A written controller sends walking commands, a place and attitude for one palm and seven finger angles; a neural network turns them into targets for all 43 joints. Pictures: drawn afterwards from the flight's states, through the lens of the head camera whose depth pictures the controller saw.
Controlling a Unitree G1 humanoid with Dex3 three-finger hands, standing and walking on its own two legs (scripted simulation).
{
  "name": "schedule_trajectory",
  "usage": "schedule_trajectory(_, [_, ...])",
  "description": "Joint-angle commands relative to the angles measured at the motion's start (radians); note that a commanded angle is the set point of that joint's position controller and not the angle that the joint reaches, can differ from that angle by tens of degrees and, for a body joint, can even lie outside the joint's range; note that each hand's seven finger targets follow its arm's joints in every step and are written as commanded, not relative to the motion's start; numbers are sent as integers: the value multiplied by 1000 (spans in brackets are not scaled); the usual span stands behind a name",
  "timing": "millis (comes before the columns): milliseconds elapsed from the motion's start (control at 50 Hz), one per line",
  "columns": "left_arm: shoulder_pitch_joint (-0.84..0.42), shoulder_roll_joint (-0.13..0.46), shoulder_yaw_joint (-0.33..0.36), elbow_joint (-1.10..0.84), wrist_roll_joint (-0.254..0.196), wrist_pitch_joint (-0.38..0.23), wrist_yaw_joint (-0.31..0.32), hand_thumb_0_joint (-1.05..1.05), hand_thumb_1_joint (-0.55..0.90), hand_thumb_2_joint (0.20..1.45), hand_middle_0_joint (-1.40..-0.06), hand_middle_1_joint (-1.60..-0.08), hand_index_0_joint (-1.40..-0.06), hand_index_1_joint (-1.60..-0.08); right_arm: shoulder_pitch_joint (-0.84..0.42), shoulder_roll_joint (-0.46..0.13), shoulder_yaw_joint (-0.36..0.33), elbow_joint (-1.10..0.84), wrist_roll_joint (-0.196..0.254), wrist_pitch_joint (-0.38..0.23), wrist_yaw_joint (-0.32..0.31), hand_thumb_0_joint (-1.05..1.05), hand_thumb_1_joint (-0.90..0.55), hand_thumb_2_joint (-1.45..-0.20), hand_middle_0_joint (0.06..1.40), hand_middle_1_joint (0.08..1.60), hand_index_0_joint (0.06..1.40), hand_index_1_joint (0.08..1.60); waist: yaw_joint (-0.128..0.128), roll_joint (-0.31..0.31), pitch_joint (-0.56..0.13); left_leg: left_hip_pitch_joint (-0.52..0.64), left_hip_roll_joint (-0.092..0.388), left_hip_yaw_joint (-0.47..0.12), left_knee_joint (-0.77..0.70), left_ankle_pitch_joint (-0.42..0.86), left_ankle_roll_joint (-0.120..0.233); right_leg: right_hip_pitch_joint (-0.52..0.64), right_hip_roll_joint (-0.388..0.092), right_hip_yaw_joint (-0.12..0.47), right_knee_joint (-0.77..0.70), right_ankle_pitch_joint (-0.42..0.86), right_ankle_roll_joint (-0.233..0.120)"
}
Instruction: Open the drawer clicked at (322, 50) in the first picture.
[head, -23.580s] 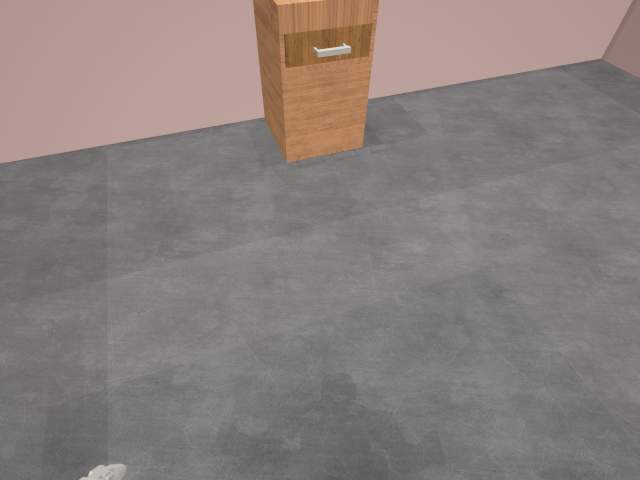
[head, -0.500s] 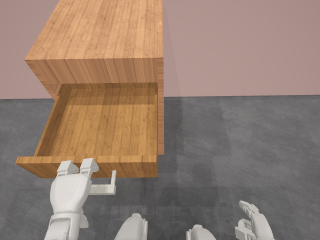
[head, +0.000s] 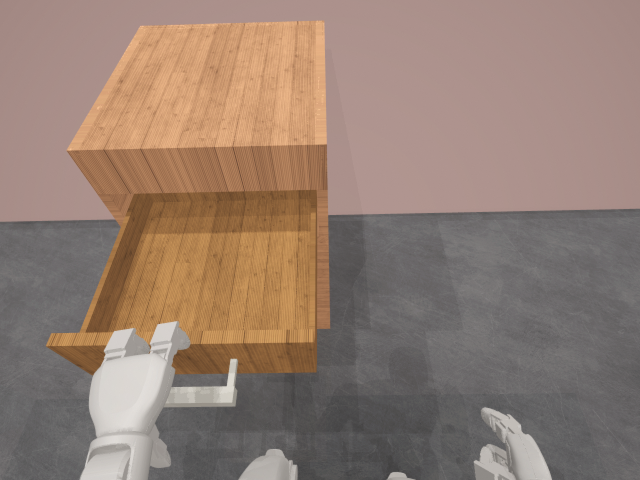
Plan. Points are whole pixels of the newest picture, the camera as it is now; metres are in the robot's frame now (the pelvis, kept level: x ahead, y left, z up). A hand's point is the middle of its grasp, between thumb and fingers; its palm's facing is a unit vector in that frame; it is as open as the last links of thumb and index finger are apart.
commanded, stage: lift the hand off the handle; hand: left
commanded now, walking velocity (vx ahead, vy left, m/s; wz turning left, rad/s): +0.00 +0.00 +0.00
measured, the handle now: (188, 381) +0.27 +0.23 -0.13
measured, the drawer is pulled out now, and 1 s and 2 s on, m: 0.30 0.30 0.30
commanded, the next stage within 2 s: draw the hand back to the body in 0.80 s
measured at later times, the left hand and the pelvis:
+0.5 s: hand (146, 391) +0.22 +0.23 +0.00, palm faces -0.02 -0.10 -0.99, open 13.8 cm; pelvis +0.01 +0.00 +0.02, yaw +0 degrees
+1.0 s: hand (149, 382) +0.23 +0.22 +0.02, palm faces -0.03 -0.10 -0.99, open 13.8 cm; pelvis +0.01 -0.01 +0.03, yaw +0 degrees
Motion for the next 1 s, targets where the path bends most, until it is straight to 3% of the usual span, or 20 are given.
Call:
schedule_trajectory(0, [-68,152,88,-194,-4,-5,35,0,-500,300,-300,-1200,-300,-1200,-64,-120,-35,-144,1,-34,-8,0,-900,-900,200,300,200,300,-13,-34,-189,286,-42,14,-148,245,40,58,26,-6,-189,324,-35])
schedule_trajectory(60, [-52,136,71,-235,7,-8,38,0,-500,300,-300,-1200,-300,-1200,-61,-113,-35,-155,-3,-31,-1,0,-900,-900,200,300,200,300,-3,-15,-219,322,-43,17,-156,274,38,65,27,-11,-186,337,-36])
schedule_trajectory(140, [-50,112,46,-236,2,9,35,0,-500,300,-300,-1200,-300,-1200,-63,-114,-37,-160,2,-29,4,0,-900,-900,200,300,200,300,-12,-22,-182,333,-40,14,-177,266,39,76,28,-16,-203,329,-37])
schedule_trajectory(360, [-25,151,76,-273,-10,20,-4,0,-500,300,-300,-1200,-300,-1200,-71,-111,-28,-175,11,-23,6,0,-900,-900,200,300,200,300,7,-40,-164,367,-46,24,-224,276,40,148,22,-2,-252,361,-32])
schedule_trajectory(400, [-20,142,70,-274,-23,19,-16,0,-500,300,-300,-1200,-300,-1200,-72,-112,-28,-174,16,-25,5,0,-900,-900,200,300,200,300,-5,-35,-141,373,-44,24,-231,276,41,159,19,3,-266,371,-33])
schedule_trajectory(420, [-20,161,86,-283,-19,14,-19,0,-500,300,-300,-1200,-300,-1200,-72,-111,-26,-174,13,-22,6,0,-900,-900,200,300,200,300,7,-42,-155,377,-47,25,-232,280,40,162,22,3,-265,370,-31])
schedule_trajectory(440, [-3,134,60,-296,-23,11,-23,0,-500,300,-300,-1200,-300,-1200,-72,-108,-30,-180,15,-27,6,0,-900,-900,200,300,200,300,0,-26,-138,383,-45,26,-234,283,42,166,20,5,-268,383,-33])
schedule_trajectory(500, [18,146,72,-316,-31,2,-32,0,-500,300,-300,-1200,-300,-1200,-79,-110,-28,-184,15,-27,11,0,-900,-900,200,300,200,300,1,-35,-132,390,-45,24,-243,289,41,176,18,7,-279,384,-33])
schedule_trajectory(540, [3,131,55,-319,-29,0,-35,0,-500,300,-300,-1200,-300,-1200,-76,-108,-29,-182,15,-27,12,0,-900,-900,200,300,200,300,-7,-31,-101,388,-45,23,-249,273,41,167,19,3,-283,370,-32])
schedule_trajectory(560, [-28,157,75,-340,-22,-6,-34,0,-500,300,-300,-1200,-300,-1200,-77,-110,-28,-182,11,-26,13,0,-900,-900,200,300,200,300,0,-34,-123,395,-45,20,-252,270,39,159,19,1,-282,350,-31])
schedule_trajectory(640, [-59,149,67,-334,-23,-2,-36,0,-500,300,-300,-1200,-300,-1200,-75,-108,-32,-179,16,-30,8,0,-900,-900,200,300,200,300,-4,-17,-110,414,-46,20,-263,259,41,167,19,3,-293,336,-33])
schedule_trajectory(660, [-65,160,75,-346,-20,-2,-37,0,-500,300,-300,-1200,-300,-1200,-74,-109,-31,-179,13,-29,10,0,-900,-900,200,300,200,300,4,-42,-144,421,-47,24,-262,272,42,176,17,6,-296,351,-30])
schedule_trajectory(720, [-39,139,60,-306,-25,15,-47,0,-500,300,-300,-1200,-300,-1200,-78,-108,-29,-176,18,-27,13,0,-900,-900,200,300,200,300,7,-48,-125,417,-49,23,-275,281,39,191,20,2,-300,362,-30])
schedule_trajectory(740, [-53,120,36,-294,-25,18,-51,0,-500,300,-300,-1200,-300,-1200,-79,-108,-32,-172,21,-29,12,0,-900,-900,200,300,200,300,-5,-45,-96,413,-45,23,-277,275,39,185,19,3,-304,364,-31])
schedule_trajectory(760, [-44,130,46,-298,-25,20,-56,0,-500,300,-300,-1200,-300,-1200,-80,-110,-30,-177,20,-28,16,0,-900,-900,200,300,200,300,9,-65,-124,414,-47,24,-279,281,40,197,18,4,-306,371,-29])
schedule_trajectory(860, [-40,173,86,-286,-22,15,-68,0,-500,300,-300,-1200,-300,-1200,-82,-110,-25,-177,20,-27,12,0,-900,-900,200,300,200,300,13,-89,-119,399,-55,35,-278,287,42,233,11,22,-318,429,-23])
schedule_trajectory(880, [-43,170,90,-285,-24,8,-67,0,-500,300,-300,-1200,-300,-1200,-84,-107,-28,-174,22,-28,9,0,-900,-900,200,300,200,300,9,-80,-116,399,-53,36,-277,284,42,237,10,27,-318,432,-23])
schedule_trajectory(920, [-6,224,144,-363,-30,-6,-61,0,-500,300,-300,-1200,-300,-1200,-89,-105,-27,-185,19,-28,8,0,-900,-900,200,300,200,300,38,-31,-172,430,-59,42,-283,315,41,281,8,36,-319,459,-28])
schedule_trajectory(940, [22,209,136,-389,-35,-9,-58,0,-500,300,-300,-1200,-300,-1200,-87,-100,-31,-189,22,-32,6,0,-900,-900,200,300,200,300,32,6,-153,443,-57,43,-283,329,40,281,9,35,-318,473,-32])
schedule_trajectory(980, [34,195,124,-426,-42,-10,-57,0,-500,300,-300,-1200,-300,-1200,-97,-97,-30,-189,20,-33,11,0,-900,-900,200,300,200,300,23,-1,-144,460,-52,39,-287,343,39,269,9,29,-322,473,-31])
